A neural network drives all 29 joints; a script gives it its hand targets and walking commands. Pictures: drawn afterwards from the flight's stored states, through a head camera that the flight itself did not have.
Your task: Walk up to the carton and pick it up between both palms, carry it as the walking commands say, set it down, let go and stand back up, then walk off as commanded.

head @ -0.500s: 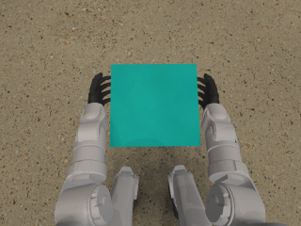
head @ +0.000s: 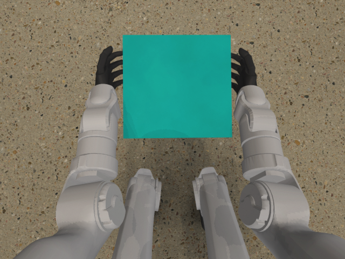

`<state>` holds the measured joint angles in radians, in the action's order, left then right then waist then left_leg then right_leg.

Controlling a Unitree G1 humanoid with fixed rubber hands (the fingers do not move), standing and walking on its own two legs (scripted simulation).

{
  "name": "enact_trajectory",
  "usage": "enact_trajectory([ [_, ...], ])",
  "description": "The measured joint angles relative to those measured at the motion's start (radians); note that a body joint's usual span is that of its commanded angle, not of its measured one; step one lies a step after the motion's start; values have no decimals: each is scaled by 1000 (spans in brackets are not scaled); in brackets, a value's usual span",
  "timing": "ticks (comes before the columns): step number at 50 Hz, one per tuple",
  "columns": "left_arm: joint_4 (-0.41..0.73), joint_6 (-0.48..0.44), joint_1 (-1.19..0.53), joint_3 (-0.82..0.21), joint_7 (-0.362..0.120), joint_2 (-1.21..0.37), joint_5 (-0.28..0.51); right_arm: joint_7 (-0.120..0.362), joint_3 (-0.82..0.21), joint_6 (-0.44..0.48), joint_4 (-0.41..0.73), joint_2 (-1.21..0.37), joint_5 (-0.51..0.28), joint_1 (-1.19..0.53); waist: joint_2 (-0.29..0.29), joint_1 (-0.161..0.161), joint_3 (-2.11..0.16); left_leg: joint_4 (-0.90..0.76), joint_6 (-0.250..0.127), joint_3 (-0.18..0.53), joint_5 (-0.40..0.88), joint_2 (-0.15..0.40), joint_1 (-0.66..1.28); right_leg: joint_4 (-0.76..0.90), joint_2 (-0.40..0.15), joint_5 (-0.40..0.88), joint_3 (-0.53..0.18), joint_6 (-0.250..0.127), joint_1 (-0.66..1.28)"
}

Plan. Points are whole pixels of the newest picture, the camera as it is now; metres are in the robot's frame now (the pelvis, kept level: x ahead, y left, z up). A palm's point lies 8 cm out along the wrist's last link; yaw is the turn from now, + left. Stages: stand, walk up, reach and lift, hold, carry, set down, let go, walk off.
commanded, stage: set down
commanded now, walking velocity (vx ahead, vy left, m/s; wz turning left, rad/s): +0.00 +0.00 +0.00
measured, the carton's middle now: (175, 97) +0.48 +0.00 -0.17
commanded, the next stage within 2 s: none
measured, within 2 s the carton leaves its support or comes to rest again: rests again in 1.86 s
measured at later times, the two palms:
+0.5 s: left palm (116, 88) +0.50 +0.15 -0.18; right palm (232, 90) +0.50 -0.15 -0.18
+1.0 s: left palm (123, 90) +0.53 +0.15 -0.26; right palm (222, 92) +0.52 -0.15 -0.27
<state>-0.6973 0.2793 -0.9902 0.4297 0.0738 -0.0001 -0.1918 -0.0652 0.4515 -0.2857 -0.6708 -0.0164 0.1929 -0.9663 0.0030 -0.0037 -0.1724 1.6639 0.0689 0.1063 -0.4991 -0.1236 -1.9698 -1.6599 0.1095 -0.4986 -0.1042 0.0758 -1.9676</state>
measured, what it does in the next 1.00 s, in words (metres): lowers itself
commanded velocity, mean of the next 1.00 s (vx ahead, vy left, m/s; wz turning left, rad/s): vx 0.00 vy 0.00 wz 0.00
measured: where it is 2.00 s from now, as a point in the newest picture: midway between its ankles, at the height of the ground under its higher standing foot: (174, 215)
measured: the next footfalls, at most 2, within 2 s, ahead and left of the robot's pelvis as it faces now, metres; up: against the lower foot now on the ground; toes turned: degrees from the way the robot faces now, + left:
none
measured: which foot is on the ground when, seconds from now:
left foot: down 0.00-1.00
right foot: down 0.00-1.00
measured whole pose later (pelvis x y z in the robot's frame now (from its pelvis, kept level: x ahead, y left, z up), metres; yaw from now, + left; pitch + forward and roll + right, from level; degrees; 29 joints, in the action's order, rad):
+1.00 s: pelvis -0.01 +0.00 -0.12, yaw -1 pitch +45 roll -1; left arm -0.85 0.24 -1.31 0.36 0.11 0.16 -0.09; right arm -0.12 0.38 -0.24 -0.82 0.13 0.08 -1.29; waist 0.00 0.00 0.13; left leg 2.07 0.09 0.09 -0.57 -0.14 -2.28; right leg -2.06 0.15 -0.56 -0.09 0.11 -2.28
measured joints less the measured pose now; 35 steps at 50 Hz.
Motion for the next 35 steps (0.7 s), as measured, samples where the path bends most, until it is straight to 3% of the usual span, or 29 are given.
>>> enact_trajectory([
  [35,-89,-16,-239,-31,18,103,45,-31,-24,18,-77,92,-58,-227,1,-2,176,277,21,-6,-34,-26,-270,-274,27,-35,7,25,-267],
])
